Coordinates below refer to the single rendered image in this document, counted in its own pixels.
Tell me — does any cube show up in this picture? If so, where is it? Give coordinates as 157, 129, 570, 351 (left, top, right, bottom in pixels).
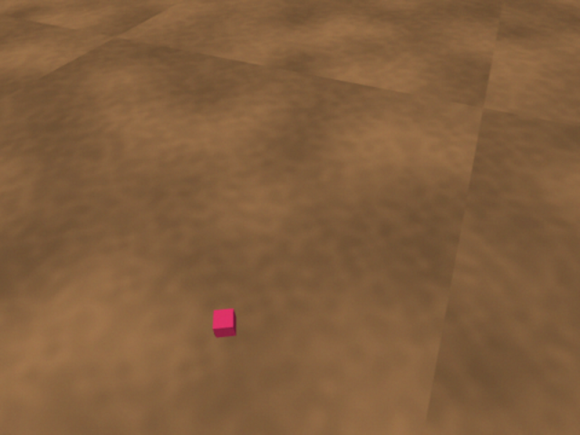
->
213, 308, 237, 337

